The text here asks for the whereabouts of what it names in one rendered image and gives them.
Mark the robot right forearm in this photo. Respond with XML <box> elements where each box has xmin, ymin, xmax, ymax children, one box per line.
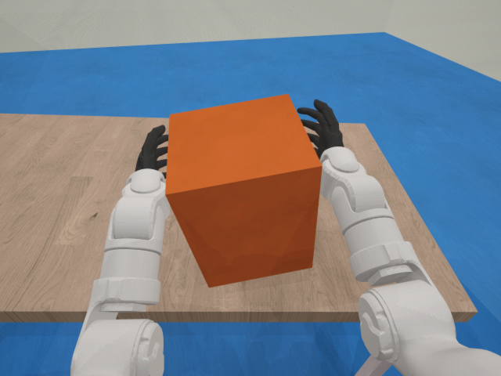
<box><xmin>320</xmin><ymin>146</ymin><xmax>456</xmax><ymax>336</ymax></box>

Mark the table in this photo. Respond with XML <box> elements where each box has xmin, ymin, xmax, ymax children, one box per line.
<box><xmin>0</xmin><ymin>114</ymin><xmax>478</xmax><ymax>376</ymax></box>

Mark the robot left forearm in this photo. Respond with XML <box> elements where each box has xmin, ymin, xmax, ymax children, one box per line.
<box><xmin>70</xmin><ymin>168</ymin><xmax>170</xmax><ymax>376</ymax></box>

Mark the robot right hand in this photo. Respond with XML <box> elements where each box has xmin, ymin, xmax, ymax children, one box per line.
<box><xmin>297</xmin><ymin>99</ymin><xmax>344</xmax><ymax>160</ymax></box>

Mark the carton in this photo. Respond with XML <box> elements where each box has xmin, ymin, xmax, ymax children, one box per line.
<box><xmin>165</xmin><ymin>94</ymin><xmax>323</xmax><ymax>287</ymax></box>

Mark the robot right upper arm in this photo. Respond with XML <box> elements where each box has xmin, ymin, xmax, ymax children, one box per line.
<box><xmin>358</xmin><ymin>280</ymin><xmax>501</xmax><ymax>376</ymax></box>

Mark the robot left upper arm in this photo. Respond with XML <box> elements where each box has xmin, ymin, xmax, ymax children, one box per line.
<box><xmin>72</xmin><ymin>319</ymin><xmax>164</xmax><ymax>376</ymax></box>

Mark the robot left hand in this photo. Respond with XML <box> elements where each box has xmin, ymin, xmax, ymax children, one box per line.
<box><xmin>135</xmin><ymin>125</ymin><xmax>168</xmax><ymax>179</ymax></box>

